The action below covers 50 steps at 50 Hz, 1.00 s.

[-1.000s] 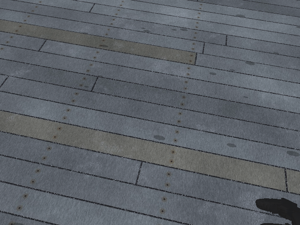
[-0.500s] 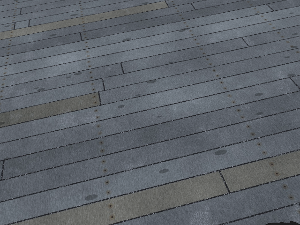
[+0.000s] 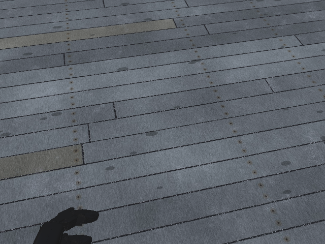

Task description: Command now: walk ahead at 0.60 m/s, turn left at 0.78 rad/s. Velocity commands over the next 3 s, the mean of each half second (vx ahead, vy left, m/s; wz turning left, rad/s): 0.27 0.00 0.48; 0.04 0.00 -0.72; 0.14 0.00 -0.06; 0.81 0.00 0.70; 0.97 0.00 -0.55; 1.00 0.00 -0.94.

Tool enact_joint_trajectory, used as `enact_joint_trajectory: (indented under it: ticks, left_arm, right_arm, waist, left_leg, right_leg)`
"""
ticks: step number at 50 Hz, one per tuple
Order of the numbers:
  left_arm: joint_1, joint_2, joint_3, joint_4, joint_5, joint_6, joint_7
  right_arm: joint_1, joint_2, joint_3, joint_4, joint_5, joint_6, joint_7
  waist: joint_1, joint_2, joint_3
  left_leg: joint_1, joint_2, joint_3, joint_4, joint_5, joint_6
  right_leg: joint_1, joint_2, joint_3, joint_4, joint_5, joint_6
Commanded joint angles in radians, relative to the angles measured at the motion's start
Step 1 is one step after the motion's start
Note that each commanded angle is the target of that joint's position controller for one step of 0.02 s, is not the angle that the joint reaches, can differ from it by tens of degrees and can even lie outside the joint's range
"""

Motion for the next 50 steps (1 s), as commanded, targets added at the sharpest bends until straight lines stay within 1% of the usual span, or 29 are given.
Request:
enact_joint_trajectory:
  ticks: [1,4,6,7,8,9,10,11,12,14,16,18,23,24,25,26,27,28,31,36,41,42,43,44,45,46,47,48,50]
  left_arm:
    - [-0.137,0.069,0.030,-0.115,-0.054,-0.055,0.020]
    - [-0.093,0.151,0.079,-0.127,-0.074,-0.072,0.049]
    - [0.186,0.191,0.108,-0.076,-0.054,-0.066,0.067]
    - [0.352,0.232,0.111,-0.041,-0.039,-0.046,0.071]
    - [0.362,0.210,0.093,-0.059,-0.011,-0.029,0.055]
    - [0.291,0.224,0.114,-0.048,-0.048,-0.007,0.043]
    - [0.191,0.143,0.104,-0.090,-0.044,0.008,0.055]
    - [0.118,0.090,0.087,-0.089,-0.042,0.022,0.064]
    - [0.071,0.085,0.081,-0.085,-0.036,0.025,0.065]
    - [0.067,0.113,0.093,-0.029,-0.024,0.013,0.050]
    - [0.084,0.130,0.101,0.020,-0.029,-0.002,0.038]
    - [0.060,0.121,0.098,0.045,-0.048,-0.003,0.026]
    - [0.071,0.218,0.123,0.062,-0.093,0.023,0.009]
    - [0.096,0.199,0.117,0.067,-0.095,0.027,0.009]
    - [0.127,0.150,0.101,0.060,-0.078,0.029,0.007]
    - [0.213,0.110,0.092,0.054,-0.084,0.032,0.009]
    - [0.196,0.178,0.115,0.056,-0.095,0.042,0.021]
    - [0.226,0.216,0.138,0.066,-0.101,0.058,0.030]
    - [0.310,0.181,0.149,0.092,-0.083,0.114,0.063]
    - [0.214,0.096,0.122,-0.009,-0.080,0.119,0.032]
    - [0.276,0.134,0.146,-0.043,-0.083,0.136,0.003]
    - [0.313,0.153,0.160,-0.033,-0.078,0.139,0.013]
    - [0.359,0.245,0.192,-0.033,-0.074,0.136,0.033]
    - [0.356,0.395,0.220,-0.067,-0.051,0.121,0.043]
    - [0.370,0.334,0.204,-0.081,-0.025,0.093,0.031]
    - [0.341,0.312,0.193,-0.076,-0.029,0.074,0.030]
    - [0.280,0.286,0.189,-0.081,-0.056,0.070,0.040]
    - [0.222,0.250,0.176,-0.094,-0.080,0.079,0.051]
    - [0.169,0.224,0.162,-0.119,-0.076,0.096,0.069]
  right_arm:
    - [-0.016,-0.138,-0.040,-0.100,0.076,-0.017,-0.028]
    - [-0.061,-0.188,-0.052,-0.101,0.054,0.003,-0.053]
    - [-0.161,-0.171,-0.053,-0.156,0.040,0.016,-0.054]
    - [-0.116,-0.033,-0.016,-0.195,0.002,0.026,-0.056]
    - [0.129,-0.017,0.000,-0.193,0.014,0.030,-0.049]
    - [0.167,-0.102,-0.006,-0.198,0.042,0.047,-0.041]
    - [0.023,-0.144,-0.021,-0.227,0.052,0.059,-0.047]
    - [-0.092,-0.180,-0.039,-0.251,0.050,0.076,-0.058]
    - [-0.128,-0.188,-0.051,-0.265,0.042,0.092,-0.065]
    - [-0.152,-0.099,-0.031,-0.294,0.027,0.097,-0.062]
    - [-0.184,-0.022,-0.001,-0.310,0.011,0.076,-0.058]
    - [-0.200,-0.009,0.015,-0.293,-0.010,0.062,-0.051]
    - [-0.306,-0.126,-0.010,-0.320,-0.008,0.067,-0.043]
    - [-0.320,-0.159,-0.020,-0.337,-0.012,0.071,-0.049]
    - [-0.305,-0.225,-0.033,-0.359,-0.027,0.079,-0.062]
    - [-0.316,-0.274,-0.050,-0.359,-0.037,0.095,-0.068]
    - [-0.324,-0.241,-0.049,-0.355,-0.039,0.094,-0.066]
    - [-0.370,-0.187,-0.031,-0.361,-0.036,0.085,-0.065]
    - [-0.510,-0.118,-0.013,-0.365,-0.015,0.057,-0.062]
    - [-0.495,-0.139,-0.039,-0.330,-0.016,0.059,-0.067]
    - [-0.486,-0.171,-0.066,-0.296,0.028,0.054,-0.047]
    - [-0.451,-0.144,-0.064,-0.276,0.032,0.051,-0.041]
    - [-0.406,-0.106,-0.059,-0.264,0.013,0.050,-0.032]
    - [-0.497,-0.056,-0.036,-0.353,-0.024,0.048,-0.034]
    - [-0.582,-0.104,-0.047,-0.358,-0.026,0.046,-0.043]
    - [-0.588,-0.112,-0.051,-0.354,-0.004,0.045,-0.049]
    - [-0.553,-0.115,-0.056,-0.329,-0.001,0.044,-0.058]
    - [-0.533,-0.132,-0.061,-0.318,-0.010,0.044,-0.066]
    - [-0.496,-0.126,-0.064,-0.299,-0.013,0.041,-0.061]
  waist:
    - [-0.006,-0.014,0.023]
    - [0.054,0.098,-0.053]
    - [0.214,0.148,-0.242]
    - [0.216,-0.027,-0.413]
    - [0.116,-0.310,-0.595]
    - [0.092,-0.286,-0.613]
    - [0.111,-0.165,-0.482]
    - [0.106,-0.058,-0.303]
    - [0.080,-0.042,-0.201]
    - [0.056,-0.063,-0.091]
    - [0.054,-0.068,-0.110]
    - [0.047,-0.049,-0.180]
    - [0.041,-0.068,-0.126]
    - [0.038,-0.059,-0.108]
    - [0.046,0.043,-0.139]
    - [0.081,0.251,-0.181]
    - [0.037,0.280,-0.140]
    - [0.063,0.237,-0.103]
    - [0.126,0.185,-0.058]
    - [0.089,0.146,-0.108]
    - [0.129,0.153,-0.130]
    - [0.141,0.104,-0.127]
    - [0.142,-0.101,-0.110]
    - [0.131,-0.407,-0.099]
    - [0.205,-0.225,-0.198]
    - [0.179,-0.153,-0.172]
    - [0.138,-0.075,-0.143]
    - [0.113,-0.063,-0.123]
    - [0.083,-0.088,-0.140]
  left_leg:
    - [-0.278,0.154,-0.231,-0.048,0.525,0.037]
    - [-0.148,0.147,-0.284,0.087,0.504,-0.033]
    - [-0.214,0.074,-0.240,0.438,0.530,-0.120]
    - [-0.385,0.004,-0.135,0.783,-0.170,-0.167]
    - [-0.537,-0.030,-0.132,1.071,-0.574,-0.186]
    - [-0.612,0.100,-0.090,1.262,-0.427,-0.213]
    - [-0.663,0.157,-0.026,1.222,-0.304,-0.217]
    - [-0.669,0.187,0.037,1.165,-0.221,-0.227]
    - [-0.627,0.216,0.046,1.136,-0.197,-0.234]
    - [-0.512,0.215,0.061,0.960,-0.205,-0.216]
    - [-0.436,0.194,0.072,0.743,-0.219,-0.200]
    - [-0.291,0.199,0.071,0.519,-0.073,-0.181]
    - [-0.076,0.138,0.100,0.176,0.171,-0.127]
    - [-0.020,0.179,0.066,0.115,0.186,-0.094]
    - [0.069,0.347,-0.068,0.098,0.316,-0.031]
    - [0.070,0.547,-0.200,0.039,0.306,0.094]
    - [-0.026,0.581,-0.248,-0.032,0.256,0.168]
    - [-0.072,0.543,-0.189,-0.042,0.230,0.151]
    - [-0.137,0.459,0.009,-0.036,0.291,0.085]
    - [-0.089,0.463,0.147,0.007,0.374,0.081]
    - [-0.088,0.511,0.209,0.135,0.380,0.011]
    - [-0.147,0.472,0.255,0.228,0.276,-0.049]
    - [-0.322,0.372,0.337,0.463,0.044,-0.137]
    - [-0.672,0.187,0.293,0.749,-0.409,-0.228]
    - [-0.715,0.168,0.095,0.905,-0.432,-0.209]
    - [-0.723,0.174,0.055,0.932,-0.352,-0.178]
    - [-0.722,0.191,0.037,0.899,-0.256,-0.166]
    - [-0.720,0.200,0.029,0.854,-0.185,-0.167]
    - [-0.632,0.169,0.038,0.826,-0.095,-0.182]
  right_leg:
    - [0.306,0.171,-0.049,-0.238,0.174,0.018]
    - [0.448,0.182,0.008,-0.389,0.241,-0.001]
    - [0.800,0.096,0.033,-0.363,0.376,-0.040]
    - [1.078,-0.175,0.228,-0.197,0.725,-0.112]
    - [1.252,-0.440,0.556,-0.159,1.017,-0.275]
    - [1.189,-0.486,0.638,-0.220,0.623,-0.358]
    - [1.043,-0.366,0.506,-0.315,0.298,-0.316]
    - [0.846,-0.279,0.339,-0.373,0.243,-0.265]
    - [0.685,-0.229,0.242,-0.409,0.295,-0.253]
    - [0.468,-0.148,0.116,-0.461,0.415,-0.251]
    - [0.440,-0.135,0.070,-0.475,0.578,-0.282]
    - [0.428,-0.126,0.047,-0.464,0.621,-0.293]
    - [0.341,-0.084,0.133,-0.424,0.169,-0.222]
    - [0.290,-0.049,0.158,-0.397,0.003,-0.169]
    - [0.211,0.014,0.129,-0.276,-0.260,-0.104]
    - [0.125,0.116,-0.030,-0.090,-0.488,-0.047]
    - [0.092,0.106,-0.074,0.168,-0.547,-0.005]
    - [0.067,0.081,-0.048,0.309,-0.515,0.014]
    - [0.064,0.041,-0.058,0.441,-0.383,0.073]
    - [0.173,0.001,-0.111,0.146,-0.274,0.066]
    - [0.356,0.049,-0.188,-0.142,-0.178,-0.022]
    - [0.448,0.077,-0.170,-0.229,-0.081,-0.058]
    - [0.592,-0.012,0.020,-0.340,0.254,-0.129]
    - [0.702,-0.257,0.481,-0.397,0.491,-0.347]
    - [0.723,-0.279,0.498,-0.424,0.397,-0.410]
    - [0.695,-0.239,0.423,-0.428,0.320,-0.367]
    - [0.665,-0.181,0.355,-0.419,0.237,-0.310]
    - [0.634,-0.159,0.322,-0.412,0.213,-0.273]
    - [0.564,-0.101,0.278,-0.410,0.233,-0.250]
